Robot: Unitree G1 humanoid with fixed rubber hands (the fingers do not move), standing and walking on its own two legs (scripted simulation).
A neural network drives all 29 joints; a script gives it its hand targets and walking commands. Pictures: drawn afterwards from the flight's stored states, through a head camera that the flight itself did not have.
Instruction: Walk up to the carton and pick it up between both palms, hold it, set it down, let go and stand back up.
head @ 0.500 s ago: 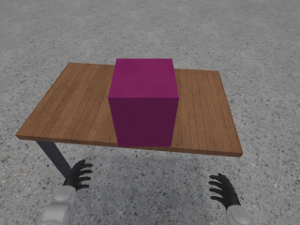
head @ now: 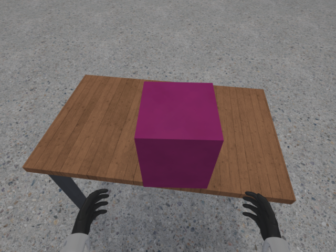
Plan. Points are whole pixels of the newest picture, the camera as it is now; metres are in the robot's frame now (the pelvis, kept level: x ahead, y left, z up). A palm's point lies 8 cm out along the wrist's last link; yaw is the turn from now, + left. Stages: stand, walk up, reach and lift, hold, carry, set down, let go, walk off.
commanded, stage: reach and lift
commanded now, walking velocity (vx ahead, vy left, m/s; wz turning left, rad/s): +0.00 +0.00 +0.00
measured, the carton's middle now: (176, 137) +0.44 -0.02 -0.01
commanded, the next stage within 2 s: none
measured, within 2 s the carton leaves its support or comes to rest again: neither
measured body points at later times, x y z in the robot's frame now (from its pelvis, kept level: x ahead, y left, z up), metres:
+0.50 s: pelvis -0.01 +0.01 +0.00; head +0.00 +0.02 +0.45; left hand +0.26 +0.20 -0.01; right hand +0.25 -0.23 -0.01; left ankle -0.04 +0.11 -0.74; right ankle -0.02 -0.11 -0.74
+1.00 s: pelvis -0.04 -0.01 +0.00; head -0.02 -0.01 +0.45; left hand +0.33 +0.18 +0.05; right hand +0.32 -0.23 +0.05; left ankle -0.04 +0.11 -0.74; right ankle -0.03 -0.11 -0.74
